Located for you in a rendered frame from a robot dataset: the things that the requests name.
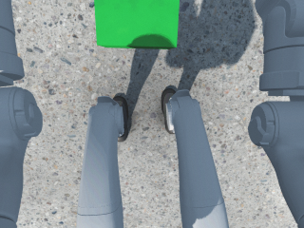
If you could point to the right robot upper arm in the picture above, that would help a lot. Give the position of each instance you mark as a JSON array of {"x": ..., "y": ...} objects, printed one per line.
[{"x": 278, "y": 127}]

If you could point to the carton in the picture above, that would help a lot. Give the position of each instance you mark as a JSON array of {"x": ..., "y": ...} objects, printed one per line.
[{"x": 148, "y": 24}]

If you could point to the left robot upper arm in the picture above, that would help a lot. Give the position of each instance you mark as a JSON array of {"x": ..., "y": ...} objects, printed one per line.
[{"x": 20, "y": 120}]

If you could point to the robot right forearm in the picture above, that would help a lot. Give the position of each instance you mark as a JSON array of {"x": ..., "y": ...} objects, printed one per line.
[{"x": 283, "y": 48}]

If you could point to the robot left forearm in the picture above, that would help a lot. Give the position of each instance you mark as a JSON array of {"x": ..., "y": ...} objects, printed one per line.
[{"x": 11, "y": 65}]

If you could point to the robot left shin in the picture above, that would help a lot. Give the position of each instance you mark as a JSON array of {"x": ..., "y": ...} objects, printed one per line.
[{"x": 102, "y": 99}]

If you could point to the robot right foot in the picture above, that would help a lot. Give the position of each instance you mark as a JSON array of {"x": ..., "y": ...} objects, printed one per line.
[{"x": 165, "y": 97}]

